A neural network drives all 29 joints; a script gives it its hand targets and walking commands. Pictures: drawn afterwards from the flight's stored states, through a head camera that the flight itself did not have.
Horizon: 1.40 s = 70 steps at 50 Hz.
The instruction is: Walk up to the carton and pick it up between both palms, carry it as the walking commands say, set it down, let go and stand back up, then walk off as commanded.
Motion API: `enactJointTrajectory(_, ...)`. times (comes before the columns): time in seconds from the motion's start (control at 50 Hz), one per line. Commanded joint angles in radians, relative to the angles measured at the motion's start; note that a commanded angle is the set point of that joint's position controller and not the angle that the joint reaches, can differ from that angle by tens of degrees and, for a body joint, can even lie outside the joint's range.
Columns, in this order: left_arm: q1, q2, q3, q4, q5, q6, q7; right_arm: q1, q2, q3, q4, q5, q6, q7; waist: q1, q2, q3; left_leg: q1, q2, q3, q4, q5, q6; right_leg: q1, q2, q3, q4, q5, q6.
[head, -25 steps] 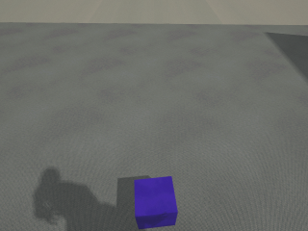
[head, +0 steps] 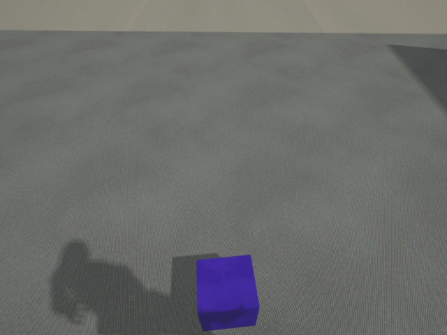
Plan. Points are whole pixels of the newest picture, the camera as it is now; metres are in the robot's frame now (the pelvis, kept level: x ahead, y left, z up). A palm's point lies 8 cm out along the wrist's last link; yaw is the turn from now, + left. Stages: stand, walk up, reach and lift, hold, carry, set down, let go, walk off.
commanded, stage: stand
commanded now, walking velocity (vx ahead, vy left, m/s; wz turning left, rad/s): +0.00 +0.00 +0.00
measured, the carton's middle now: (226, 293) +0.44 +0.03 -0.66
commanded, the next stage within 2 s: walk off in 0.10 s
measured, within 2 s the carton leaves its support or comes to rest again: neither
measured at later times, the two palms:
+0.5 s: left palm out of the picture +0.06 +0.29 -0.13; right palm out of the picture +0.04 -0.27 -0.13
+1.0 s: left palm out of the picture +0.03 +0.39 -0.13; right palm out of the picture +0.02 -0.12 -0.17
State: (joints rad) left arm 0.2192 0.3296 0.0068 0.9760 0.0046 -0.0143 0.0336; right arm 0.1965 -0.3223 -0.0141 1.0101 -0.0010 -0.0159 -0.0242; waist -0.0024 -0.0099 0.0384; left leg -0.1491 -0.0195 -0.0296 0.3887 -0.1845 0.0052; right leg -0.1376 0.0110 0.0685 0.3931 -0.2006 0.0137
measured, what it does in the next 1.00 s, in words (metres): steps to the left: left foot, then right foot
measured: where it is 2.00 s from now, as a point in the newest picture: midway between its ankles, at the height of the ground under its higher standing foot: outside the picture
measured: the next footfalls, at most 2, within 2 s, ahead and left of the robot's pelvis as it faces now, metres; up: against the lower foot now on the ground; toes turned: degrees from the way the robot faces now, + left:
left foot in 0.64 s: +0.04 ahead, +0.19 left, +0.00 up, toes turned +3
right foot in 0.96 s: +0.03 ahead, +0.04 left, +0.00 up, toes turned -5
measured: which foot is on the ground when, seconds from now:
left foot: down 0.00-0.44, up 0.46-0.62, down 0.64-0.96, up 0.98-1.00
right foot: down 0.00-0.66, up 0.68-0.94, down 0.96-1.00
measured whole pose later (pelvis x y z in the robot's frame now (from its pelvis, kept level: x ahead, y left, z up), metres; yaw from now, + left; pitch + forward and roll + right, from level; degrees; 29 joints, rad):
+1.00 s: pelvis -0.01 +0.12 -0.01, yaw +3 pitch +0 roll +1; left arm 0.21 0.22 -0.01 1.01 0.02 0.04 0.08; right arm 0.26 -0.25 -0.01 1.03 -0.03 0.07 -0.02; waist 0.00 0.05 0.02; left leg -0.34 -0.10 0.04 0.70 -0.38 0.06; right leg -0.25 -0.02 -0.13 0.57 -0.31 -0.04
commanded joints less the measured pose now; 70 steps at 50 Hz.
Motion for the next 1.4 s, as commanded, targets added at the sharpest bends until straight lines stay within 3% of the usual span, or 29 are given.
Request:
enactJointTrajectory(0.0, -0.016, 0.160, 0.036, -0.049, -0.001, -0.015, 0.008, -0.017, -0.154, -0.032, -0.046, -0.001, -0.014, -0.007, 0.000, 0.001, 0.002, -0.006, 0.117, -0.102, -0.078, 0.025, 0.001, -0.040, -0.096, 0.082, -0.072, 0.041, -0.014)
enactJointTrajectory(0.26, -0.025, 0.166, 0.036, -0.038, -0.004, -0.016, 0.007, -0.035, -0.171, -0.033, -0.040, 0.002, -0.016, -0.005, 0.003, 0.009, -0.013, -0.005, 0.121, -0.103, -0.085, 0.034, 0.002, -0.020, -0.100, 0.080, -0.079, 0.054, -0.015)
enactJointTrajectory(0.32, -0.025, 0.100, 0.012, -0.037, 0.020, 0.009, -0.011, 0.022, -0.086, -0.008, 0.015, 0.000, 0.030, 0.004, 0.009, -0.010, 0.004, -0.035, 0.082, -0.059, -0.040, 0.038, -0.016, -0.049, -0.133, 0.106, -0.080, 0.038, -0.005)
enactJointTrajectory(0.4, -0.012, 0.201, 0.042, -0.043, 0.025, 0.025, 0.001, 0.026, -0.116, -0.020, 0.017, -0.003, 0.049, 0.005, 0.025, -0.085, -0.011, -0.099, 0.041, -0.020, 0.087, -0.016, -0.027, -0.059, -0.252, 0.239, -0.099, 0.062, -0.083)
enactJointTrajectory(0.46, -0.034, 0.236, 0.057, -0.054, 0.030, 0.031, 0.014, 0.048, -0.111, -0.031, 0.008, -0.015, 0.057, 0.009, 0.030, -0.196, -0.029, -0.177, 0.037, 0.003, 0.338, -0.223, -0.024, -0.076, -0.372, 0.319, -0.096, 0.133, -0.186)
enactJointTrajectory(0.5, -0.020, 0.219, 0.061, -0.055, 0.036, 0.031, 0.018, 0.047, -0.111, -0.036, -0.007, -0.017, 0.060, 0.014, 0.042, -0.164, -0.019, -0.256, 0.064, -0.020, 0.412, -0.291, -0.022, -0.069, -0.395, 0.316, -0.078, 0.187, -0.214)
enactJointTrajectory(0.54, -0.041, 0.210, 0.061, -0.053, 0.035, 0.038, 0.018, 0.053, -0.080, -0.031, -0.019, -0.010, 0.059, 0.020, 0.027, -0.147, -0.025, -0.249, 0.076, -0.015, 0.307, -0.274, -0.023, -0.069, -0.340, 0.242, -0.043, 0.153, -0.171)
enactJointTrajectory(0.58, -0.074, 0.199, 0.064, -0.048, 0.033, 0.051, 0.019, 0.110, -0.039, -0.023, -0.007, -0.007, 0.052, 0.020, -0.006, -0.151, -0.027, -0.119, 0.038, 0.060, 0.077, -0.105, -0.026, -0.120, -0.252, 0.138, 0.036, 0.148, -0.102)
enactJointTrajectory(0.6, -0.048, 0.184, 0.068, -0.039, 0.032, 0.059, 0.018, 0.155, -0.064, -0.032, 0.008, -0.012, 0.050, 0.018, -0.022, -0.075, -0.026, -0.029, 0.042, 0.056, -0.062, -0.002, -0.022, -0.165, -0.199, 0.078, 0.115, 0.110, -0.054)
enactJointTrajectory(0.62, -0.019, 0.121, 0.061, -0.051, 0.029, 0.061, 0.016, 0.174, -0.149, -0.055, 0.007, -0.029, 0.051, 0.017, -0.024, 0.187, -0.055, 0.042, 0.202, -0.174, -0.150, 0.110, 0.025, -0.258, -0.085, -0.033, 0.314, -0.074, 0.004)
enactJointTrajectory(0.64, -0.020, 0.056, 0.042, -0.063, 0.027, 0.066, 0.023, 0.138, -0.196, -0.059, -0.018, -0.026, 0.061, 0.015, -0.020, 0.385, -0.069, 0.093, 0.311, -0.299, -0.121, 0.314, 0.115, -0.417, -0.006, -0.146, 0.523, -0.422, 0.057)
enactJointTrajectory(0.66, -0.006, 0.061, 0.043, -0.050, 0.027, 0.070, 0.034, 0.135, -0.137, -0.041, -0.040, -0.034, 0.064, 0.018, -0.012, 0.290, -0.082, 0.032, 0.292, -0.214, -0.077, 0.442, 0.159, -0.380, -0.048, -0.096, 0.682, -0.472, 0.043)
enactJointTrajectory(0.68, -0.015, 0.045, 0.029, -0.048, 0.012, 0.072, 0.039, 0.099, -0.143, -0.036, -0.050, -0.045, 0.067, 0.018, -0.017, 0.250, -0.094, -0.042, 0.288, -0.167, -0.078, 0.389, 0.198, -0.343, -0.052, -0.115, 0.683, -0.454, 0.025)
enactJointTrajectory(0.7, -0.025, 0.079, 0.037, -0.036, 0.007, 0.074, 0.038, 0.090, -0.121, -0.040, -0.048, -0.041, 0.067, 0.020, -0.006, 0.151, -0.067, -0.087, 0.241, -0.142, -0.080, 0.250, 0.185, -0.329, -0.064, -0.111, 0.721, -0.399, 0.019)
enactJointTrajectory(0.74, -0.018, 0.091, 0.042, -0.016, 0.009, 0.076, 0.026, 0.056, -0.101, -0.036, -0.056, -0.044, 0.072, 0.012, 0.012, 0.121, -0.041, -0.081, 0.184, -0.084, -0.054, 0.267, 0.152, -0.328, -0.072, -0.121, 0.691, -0.357, 0.009)
enactJointTrajectory(0.84, -0.003, 0.019, 0.015, -0.018, -0.003, 0.058, 0.036, 0.119, -0.067, -0.020, -0.021, -0.032, 0.069, 0.001, -0.006, 0.152, -0.099, 0.016, 0.204, -0.137, -0.010, 0.337, 0.187, -0.235, -0.050, -0.161, 0.372, -0.280, -0.018)
enactJointTrajectory(0.9, 0.114, 0.000, 0.006, 0.033, -0.004, 0.054, 0.049, 0.071, -0.052, -0.015, -0.025, -0.017, 0.081, -0.003, 0.058, 0.070, -0.095, -0.091, 0.172, -0.122, 0.052, 0.181, 0.148, -0.004, -0.057, -0.168, 0.016, -0.010, -0.026)
enactJointTrajectory(0.92, 0.157, 0.053, 0.019, 0.041, 0.017, 0.048, 0.055, 0.085, -0.038, -0.015, -0.034, -0.011, 0.078, -0.005, 0.081, -0.061, -0.094, -0.253, 0.110, -0.083, 0.159, 0.012, 0.089, 0.148, -0.188, -0.012, -0.092, 0.034, -0.049)
enactJointTrajectory(0.94, 0.156, 0.164, 0.049, 0.029, 0.029, 0.052, 0.059, 0.056, 0.022, -0.006, -0.072, -0.015, 0.069, -0.006, 0.091, -0.344, -0.066, -0.479, -0.038, 0.007, 0.424, -0.336, 0.021, 0.203, -0.499, 0.339, -0.181, 0.142, -0.146)
enactJointTrajectory(0.96, 0.123, 0.175, 0.050, 0.017, 0.041, 0.057, 0.066, 0.053, -0.028, -0.027, -0.065, -0.044, 0.076, -0.009, 0.057, -0.212, 0.012, -0.459, -0.006, -0.069, 0.652, -0.353, 0.004, 0.014, -0.547, 0.332, -0.189, 0.192, -0.226)
enactJointTrajectory(0.98, 0.066, 0.155, 0.048, 0.010, 0.040, 0.055, 0.069, 0.078, -0.044, -0.038, -0.051, -0.040, 0.087, 0.005, 0.015, -0.118, 0.069, -0.409, 0.008, -0.099, 0.747, -0.307, -0.006, -0.113, -0.531, 0.279, -0.189, 0.140, -0.257)
enactJointTrajectory(1.0, 0.022, 0.121, 0.049, 0.000, 0.028, 0.051, 0.057, 0.089, -0.042, -0.036, -0.035, -0.042, 0.094, 0.014, 0.008, -0.068, 0.106, -0.393, 0.027, -0.101, 0.753, -0.246, -0.024, -0.183, -0.471, 0.204, -0.196, 0.037, -0.233)
enactJointTrajectory(1.08, 0.011, 0.076, 0.037, -0.009, 0.015, 0.025, 0.043, 0.128, -0.015, -0.050, -0.025, -0.045, 0.089, 0.039, -0.018, -0.087, 0.040, -0.419, 0.006, -0.066, 0.732, -0.104, -0.075, -0.096, -0.312, 0.005, -0.139, 0.078, -0.132)
enactJointTrajectory(1.2, 0.107, 0.089, 0.059, 0.022, 0.026, 0.021, 0.033, 0.006, 0.053, -0.031, -0.096, -0.019, 0.088, 0.046, 0.059, -0.242, -0.010, -0.356, 0.057, 0.055, 0.429, -0.094, -0.138, -0.022, -0.286, -0.056, -0.098, 0.079, -0.129)
enactJointTrajectory(1.28, 0.079, 0.179, 0.101, 0.014, 0.032, 0.035, 0.023, 0.039, 0.025, -0.033, -0.105, -0.020, 0.081, 0.055, 0.054, -0.275, -0.030, -0.211, 0.061, 0.136, 0.184, -0.169, -0.118, -0.037, -0.330, -0.042, -0.048, 0.153, -0.127)
enactJointTrajectory(1.32, 0.070, 0.150, 0.100, 0.002, 0.028, 0.043, 0.019, 0.160, -0.040, -0.059, -0.050, -0.027, 0.067, 0.045, -0.005, -0.092, -0.075, 0.003, 0.055, 0.127, -0.041, -0.018, -0.082, -0.130, -0.277, -0.087, 0.123, 0.152, -0.063)
enactJointTrajectory(1.34, 0.109, 0.083, 0.090, -0.004, 0.032, 0.045, 0.015, 0.234, -0.120, -0.080, -0.022, -0.034, 0.057, 0.040, -0.031, 0.139, -0.120, 0.114, 0.202, -0.008, -0.141, 0.115, -0.047, -0.216, -0.185, -0.172, 0.291, -0.036, -0.016)
enactJointTrajectory(1.36, 0.081, -0.015, 0.069, -0.033, 0.039, 0.056, 0.015, 0.240, -0.211, -0.093, -0.038, -0.037, 0.049, 0.031, -0.056, 0.446, -0.126, 0.181, 0.388, -0.274, -0.134, 0.328, 0.049, -0.449, -0.040, -0.206, 0.570, -0.457, 0.018)
enactJointTrajectory(1.38, 0.041, -0.002, 0.076, -0.037, 0.033, 0.074, 0.027, 0.204, -0.152, -0.068, -0.062, -0.047, 0.051, 0.030, -0.055, 0.362, -0.112, 0.048, 0.362, -0.198, -0.104, 0.307, 0.113, -0.422, -0.070, -0.103, 0.754, -0.471, -0.002)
